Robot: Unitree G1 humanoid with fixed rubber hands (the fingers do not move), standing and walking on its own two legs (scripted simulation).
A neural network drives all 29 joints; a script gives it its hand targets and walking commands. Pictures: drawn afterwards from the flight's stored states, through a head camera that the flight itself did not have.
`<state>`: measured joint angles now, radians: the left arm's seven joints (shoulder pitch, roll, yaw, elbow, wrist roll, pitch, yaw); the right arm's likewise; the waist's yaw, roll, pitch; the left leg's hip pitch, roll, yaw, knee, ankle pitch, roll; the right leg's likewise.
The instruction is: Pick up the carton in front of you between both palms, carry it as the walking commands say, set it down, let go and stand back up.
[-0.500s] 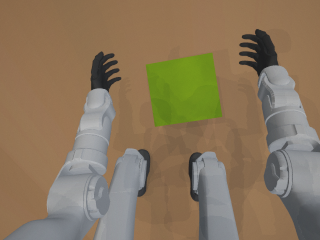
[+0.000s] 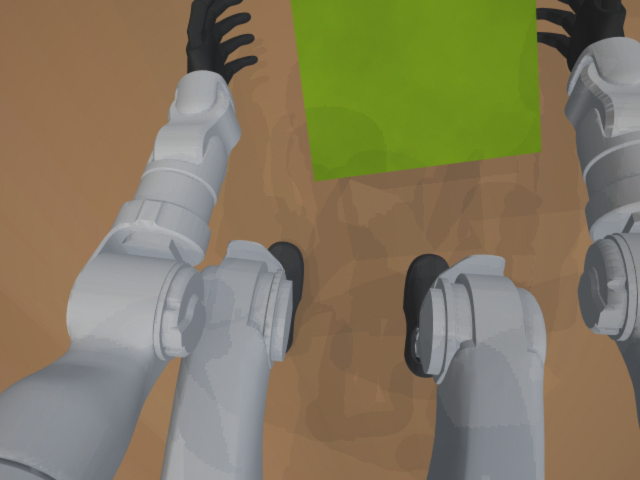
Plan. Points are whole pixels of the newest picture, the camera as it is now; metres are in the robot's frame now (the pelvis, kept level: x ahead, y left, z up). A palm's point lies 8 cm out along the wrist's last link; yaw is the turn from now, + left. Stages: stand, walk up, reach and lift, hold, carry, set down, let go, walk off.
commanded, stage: reach and lift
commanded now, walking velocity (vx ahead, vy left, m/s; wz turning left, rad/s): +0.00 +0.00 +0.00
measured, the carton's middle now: (402, 84) +0.50 -0.07 -0.27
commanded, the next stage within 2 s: none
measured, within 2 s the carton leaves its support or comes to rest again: leaves its support in 0.86 s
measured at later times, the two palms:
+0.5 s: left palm (228, 71) +0.51 +0.12 -0.18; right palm (564, 48) +0.52 -0.22 -0.19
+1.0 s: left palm (234, 59) +0.51 +0.10 -0.14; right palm (564, 37) +0.51 -0.20 -0.15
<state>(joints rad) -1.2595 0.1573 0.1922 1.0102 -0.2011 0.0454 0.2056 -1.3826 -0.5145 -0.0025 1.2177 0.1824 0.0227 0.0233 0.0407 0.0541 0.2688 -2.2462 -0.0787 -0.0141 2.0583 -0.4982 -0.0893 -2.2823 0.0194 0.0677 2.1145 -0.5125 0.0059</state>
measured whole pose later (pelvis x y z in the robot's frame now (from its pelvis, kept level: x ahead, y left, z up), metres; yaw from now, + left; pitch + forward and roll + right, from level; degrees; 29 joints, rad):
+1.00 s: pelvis +0.00 +0.00 -0.02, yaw -2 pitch +36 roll +3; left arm -1.14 0.06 0.29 0.88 -0.20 0.07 0.25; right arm -1.31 -0.34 0.07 1.09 0.16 0.12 -0.09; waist 0.02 0.10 0.18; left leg -2.24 -0.14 -0.07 2.15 -0.54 -0.13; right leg -2.27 0.05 0.05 2.18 -0.53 0.02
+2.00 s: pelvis +0.07 +0.01 +0.25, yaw -7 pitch +29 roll +1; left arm -0.52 -0.15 0.37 0.60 0.12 0.24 0.12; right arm -0.59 0.01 -0.28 0.70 -0.15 0.27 -0.03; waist 0.01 0.03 -0.23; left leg -1.29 -0.12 -0.13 1.29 -0.50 -0.04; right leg -1.32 0.10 0.12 1.29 -0.47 0.03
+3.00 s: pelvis +0.10 +0.01 +0.38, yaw -7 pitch -3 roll +0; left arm -0.35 -0.18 0.33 0.42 0.32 0.60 0.00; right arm -0.32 0.16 -0.30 0.41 -0.31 0.63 -0.01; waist 0.00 0.01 -0.02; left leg -0.18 -0.05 -0.15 0.47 -0.23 -0.01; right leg -0.20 0.05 0.14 0.46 -0.21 0.01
